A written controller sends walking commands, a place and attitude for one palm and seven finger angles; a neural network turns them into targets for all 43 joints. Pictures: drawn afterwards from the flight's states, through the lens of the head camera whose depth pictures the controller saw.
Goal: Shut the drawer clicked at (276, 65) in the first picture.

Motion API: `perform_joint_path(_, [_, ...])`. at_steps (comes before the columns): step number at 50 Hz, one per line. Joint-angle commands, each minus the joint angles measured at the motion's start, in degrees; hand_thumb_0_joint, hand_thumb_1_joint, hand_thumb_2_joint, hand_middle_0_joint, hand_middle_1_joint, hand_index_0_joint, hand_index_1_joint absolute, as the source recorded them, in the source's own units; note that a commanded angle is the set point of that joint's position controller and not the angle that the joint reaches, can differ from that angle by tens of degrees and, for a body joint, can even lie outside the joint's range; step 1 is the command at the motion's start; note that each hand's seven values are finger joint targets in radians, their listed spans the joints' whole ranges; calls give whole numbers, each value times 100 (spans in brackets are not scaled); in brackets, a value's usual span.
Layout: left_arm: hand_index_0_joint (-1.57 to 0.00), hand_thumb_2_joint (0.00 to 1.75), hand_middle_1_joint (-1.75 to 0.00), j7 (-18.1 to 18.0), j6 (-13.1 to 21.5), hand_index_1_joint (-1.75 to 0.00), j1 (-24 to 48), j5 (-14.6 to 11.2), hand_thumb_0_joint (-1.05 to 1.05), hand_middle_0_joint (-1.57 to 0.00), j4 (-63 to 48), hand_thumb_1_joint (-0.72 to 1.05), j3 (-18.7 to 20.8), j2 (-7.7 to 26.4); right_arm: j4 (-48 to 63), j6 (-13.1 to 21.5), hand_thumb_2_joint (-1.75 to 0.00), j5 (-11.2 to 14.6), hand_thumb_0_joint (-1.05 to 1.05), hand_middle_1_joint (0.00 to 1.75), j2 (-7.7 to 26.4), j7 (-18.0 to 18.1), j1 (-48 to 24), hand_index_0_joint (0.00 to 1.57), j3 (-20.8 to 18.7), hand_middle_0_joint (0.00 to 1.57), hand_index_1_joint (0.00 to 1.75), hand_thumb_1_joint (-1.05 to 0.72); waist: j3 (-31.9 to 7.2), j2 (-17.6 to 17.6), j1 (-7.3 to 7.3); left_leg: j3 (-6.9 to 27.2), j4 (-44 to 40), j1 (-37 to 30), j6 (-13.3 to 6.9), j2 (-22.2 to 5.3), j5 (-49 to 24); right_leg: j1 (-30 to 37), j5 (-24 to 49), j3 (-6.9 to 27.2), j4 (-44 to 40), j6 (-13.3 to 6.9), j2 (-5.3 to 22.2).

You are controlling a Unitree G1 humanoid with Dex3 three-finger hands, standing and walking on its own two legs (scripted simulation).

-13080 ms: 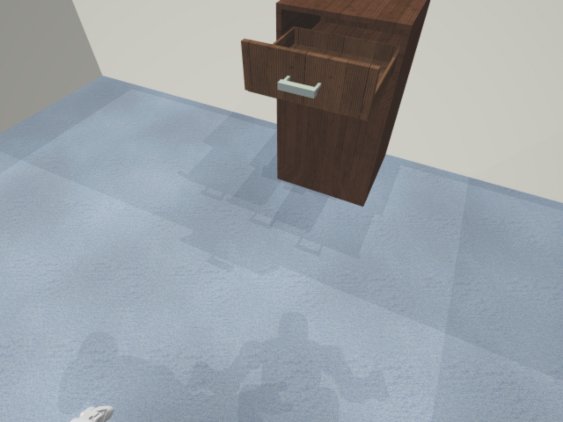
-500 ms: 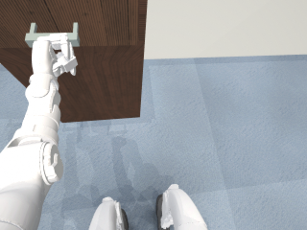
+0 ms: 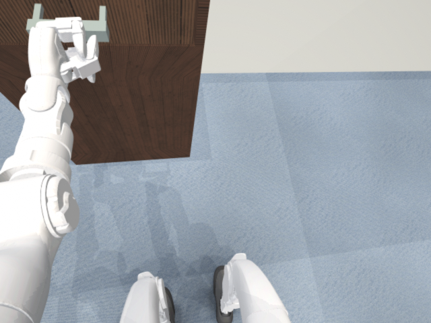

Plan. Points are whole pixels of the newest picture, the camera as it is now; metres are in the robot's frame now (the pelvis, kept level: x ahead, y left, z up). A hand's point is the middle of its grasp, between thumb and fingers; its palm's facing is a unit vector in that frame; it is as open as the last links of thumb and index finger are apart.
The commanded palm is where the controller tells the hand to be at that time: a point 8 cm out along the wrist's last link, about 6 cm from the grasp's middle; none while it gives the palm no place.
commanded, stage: push the drawer shut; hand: left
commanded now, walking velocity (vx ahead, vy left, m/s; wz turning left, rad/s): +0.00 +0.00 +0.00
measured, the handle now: (70, 21) +0.63 +0.17 +0.06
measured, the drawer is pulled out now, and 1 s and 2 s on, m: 0.00 0.00 0.00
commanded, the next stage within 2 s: pull the fist back off the drawer in 0.16 s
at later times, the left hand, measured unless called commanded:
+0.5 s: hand (88, 54) +0.57 +0.14 +0.06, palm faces -0.01 -1.00 -0.07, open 3.2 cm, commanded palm +0.57 +0.16 +0.07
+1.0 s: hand (89, 59) +0.55 +0.14 +0.07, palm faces +0.02 -1.00 -0.05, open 3.2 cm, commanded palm +0.52 +0.18 +0.07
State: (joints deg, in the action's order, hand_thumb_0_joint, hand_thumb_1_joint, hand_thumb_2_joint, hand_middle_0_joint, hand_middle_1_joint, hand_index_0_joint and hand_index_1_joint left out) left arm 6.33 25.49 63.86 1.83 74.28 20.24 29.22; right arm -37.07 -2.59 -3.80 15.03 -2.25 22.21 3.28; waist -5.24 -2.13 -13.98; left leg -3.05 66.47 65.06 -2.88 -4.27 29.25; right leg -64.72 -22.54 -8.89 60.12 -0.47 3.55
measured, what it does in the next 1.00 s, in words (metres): stands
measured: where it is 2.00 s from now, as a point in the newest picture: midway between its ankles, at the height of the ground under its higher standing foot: (195, 317)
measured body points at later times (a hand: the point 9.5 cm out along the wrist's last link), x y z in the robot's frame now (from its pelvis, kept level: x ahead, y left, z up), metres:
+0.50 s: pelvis -0.03 +0.00 -0.02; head +0.16 +0.04 +0.39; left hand +0.56 +0.20 +0.07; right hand -0.07 -0.26 -0.10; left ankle +0.01 +0.09 -0.64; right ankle +0.05 -0.12 -0.64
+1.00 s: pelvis +0.01 +0.00 +0.01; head +0.17 +0.02 +0.43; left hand +0.54 +0.20 +0.07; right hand +0.00 -0.25 -0.10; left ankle +0.01 +0.09 -0.64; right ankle +0.05 -0.12 -0.64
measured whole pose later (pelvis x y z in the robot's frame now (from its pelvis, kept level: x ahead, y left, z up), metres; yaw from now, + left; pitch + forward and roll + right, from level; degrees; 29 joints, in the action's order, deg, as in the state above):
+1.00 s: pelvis +0.01 +0.00 +0.01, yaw +0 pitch +26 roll -3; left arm 4.6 23.8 56.0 -0.2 66.3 20.4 25.2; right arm -34.1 -3.0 -2.8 14.8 -3.6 22.8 3.1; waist -6.2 -2.4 -12.5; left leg -3.6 64.1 60.8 -2.7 -3.8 29.5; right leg -61.5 -23.3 -5.3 58.9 -0.4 0.8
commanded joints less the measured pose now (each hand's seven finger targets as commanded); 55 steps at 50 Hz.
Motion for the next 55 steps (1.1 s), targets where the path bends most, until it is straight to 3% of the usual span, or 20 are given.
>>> perform_joint_path(1, [-140, 90, -160, -288, 319, -160, 4124, -83, 0, -140, -1339, 90, 20, 1245, 30, 79, -90, -41, 0, 30, 1188, 78, 1414, 20, -353, 20, 30, -90, -3050, -1138, -655, 991, -747, -2599, 168, 152, -1883, 692, 744, 515, -568, -30, -506])
perform_joint_path(3, [-140, 90, -160, -303, 290, -160, 4332, -50, 0, -140, -1334, 90, -116, 1152, 14, 118, -90, -48, 0, 30, 1209, 89, 1397, 20, -339, 20, 30, -90, -2968, -1286, -712, 1068, -783, -2598, 189, 145, -1628, 466, 572, 496, -549, -33, -493])
perform_joint_path(6, [-140, 90, -160, -351, 290, -160, 4536, -45, 0, -140, -1370, 90, -100, 1249, 30, 191, -90, -62, 0, 30, 1236, 101, 1444, 20, -324, 20, 30, -90, -3260, -1421, -750, 1118, -750, -2697, 191, 148, -1579, 389, 541, 491, -499, -45, -503])
perform_joint_path(9, [-140, 90, -160, -347, 193, -160, 4648, -64, 0, -140, -1238, 90, -259, 1125, -10, 275, -90, -48, 0, 30, 1259, 120, 1414, 20, -286, 20, 30, -90, -3028, -1350, -839, 1149, -824, -2475, 172, 139, -1081, 281, 298, 495, -542, -23, -495])
perform_joint_path(11, [-140, 90, -160, -352, 164, -160, 4707, -51, 0, -140, -1186, 90, -126, 1409, -13, 327, -90, -38, 0, 30, 1302, 152, 1435, 20, -266, 20, 30, -90, -3103, -1453, -828, 1162, -827, -2446, 166, 124, -982, 245, 254, 506, -510, -40, -496])
perform_joint_path(13, [-140, 90, -160, -354, 82, -160, 4828, -58, 0, -140, -1172, 90, -307, 1210, -28, 391, -90, -23, 0, 30, 1300, 159, 1395, 20, -247, 20, 30, -90, -3026, -1621, -878, 1210, -898, -2474, 182, 118, -702, 53, 131, 507, -529, -37, -490])
perform_joint_path(14, [-140, 90, -160, -376, 76, -160, 4834, -47, 0, -140, -1182, 90, -187, 1368, -28, 417, -90, -42, 0, 30, 1333, 165, 1423, 20, -238, 20, 30, -90, -3067, -1490, -849, 1268, -930, -2429, 191, 113, -571, 97, 83, 493, -507, -33, -483])
perform_joint_path(18, [-140, 90, -160, -391, -23, -160, 4789, -55, 0, -140, -1040, 90, -306, 1135, -3, 477, -90, -57, 0, 30, 1324, 143, 1444, 20, -225, 20, 30, -90, -3004, -1383, -878, 1277, -870, -2321, 154, 123, -517, 42, 70, 499, -483, -42, -483])
perform_joint_path(19, [-140, 90, -160, -407, -50, -160, 4752, -52, 0, -140, -955, 90, -185, 1274, -4, 484, -90, -59, 0, 30, 1347, 137, 1457, 20, -225, 20, 30, -90, -3009, -1236, -872, 1256, -850, -2171, 137, 137, -404, 130, 4, 528, -509, -34, -496])
perform_joint_path(23, [-140, 90, -160, -399, -78, -160, 4734, 12, 0, -140, -924, 90, -141, 1337, 42, 476, -90, -73, 0, 30, 1331, 99, 1498, 20, -225, 20, 30, -90, -3055, -1294, -803, 1211, -776, -2026, 130, 164, -436, 196, -6, 544, -458, -60, -496])
perform_joint_path(26, [-140, 90, -160, -376, -39, -160, 4684, 25, 0, -140, -1068, 90, -300, 1030, 48, 462, -90, -106, 0, 30, 1307, 40, 1526, 20, -262, 20, 30, -90, -3129, -1519, -769, 1328, -780, -2413, 175, 134, -698, -13, 151, 490, -378, -86, -482])
perform_joint_path(30, [-140, 90, -160, -372, -86, -160, 4324, -33, 0, -140, -1129, 90, -226, 966, 92, 390, -90, -92, 0, 30, 1297, -17, 1505, 20, -291, 20, 30, -90, -3177, -1266, -659, 1229, -722, -2323, 150, 151, -828, 223, 199, 520, -429, -75, -501])
perform_joint_path(31, [-140, 90, -160, -366, -58, -160, 4234, -22, 0, -140, -1171, 90, -124, 1106, 98, 371, -90, -94, 0, 30, 1297, -22, 1528, 20, -295, 20, 30, -90, -3224, -1370, -579, 1238, -746, -2440, 173, 147, -956, 253, 248, 493, -392, -93, -497])
perform_joint_path(32, [-140, 90, -160, -338, -54, -160, 4106, -39, 0, -140, -1326, 90, -193, 965, 160, 353, -90, -84, 0, 30, 1274, -42, 1501, 20, -300, 20, 30, -90, -3411, -1444, -518, 1180, -735, -2535, 180, 163, -1108, 367, 324, 508, -408, -97, -507])
perform_joint_path(34, [-140, 90, -160, -325, -52, -160, 3803, -105, 0, -140, -1412, 90, 5, 1125, 194, 307, -90, -61, 0, 30, 1256, -58, 1452, 20, -307, 20, 30, -90, -3463, -1222, -402, 1042, -714, -2399, 156, 187, -1234, 722, 384, 546, -483, -90, -521])
perform_joint_path(43, [-140, 90, -160, -245, 133, -160, 2129, -272, 0, -140, -1926, 90, 222, 992, 487, 84, -90, 49, 0, 30, 1097, -95, 1243, 20, -377, 20, 30, -90, -3316, -686, 74, 626, -868, -2286, 123, 240, -1992, 1869, 1145, 642, -645, -74, -576])
perform_joint_path(46, [-140, 90, -160, -222, 242, -160, 1874, -294, 0, -140, -2136, 90, 204, 936, 527, 23, -90, 68, 0, 30, 1060, -89, 1219, 20, -403, 20, 30, -90, -3334, -595, 135, 533, -872, -2338, 110, 265, -2270, 2122, 1569, 685, -622, -76, -587])
perform_joint_path(50, [-140, 90, -160, -108, 254, -160, 1539, -365, 0, -140, -1962, 90, 19, 569, 484, -48, -90, 101, 0, 30, 1011, -76, 1186, 20, -450, 20, 30, -90, -3008, -353, 100, 457, -929, -2257, 110, 281, -2370, 2271, 1801, 695, -700, -53, -578])
perform_joint_path(53, [-140, 90, -160, 16, 282, -160, 1521, -436, 0, -140, -1975, 90, -167, 320, 453, -88, -90, 120, 0, 30, 995, -61, 1167, 20, -471, 20, 30, -90, -2914, -532, 85, 469, -935, -2510, 134, 271, -2673, 2112, 1966, 665, -679, -66, -568])
perform_joint_path(55, [-140, 90, -160, 79, 318, -160, 967, -548, 0, -140, -2543, 90, 122, 587, 586, -131, -90, 145, 0, 30, 1031, -66, 1130, 20, -528, 20, 30, -90, -3479, -642, 384, 437, -1042, -2960, 162, 281, -3145, 2569, 2317, 678, -722, -79, -577])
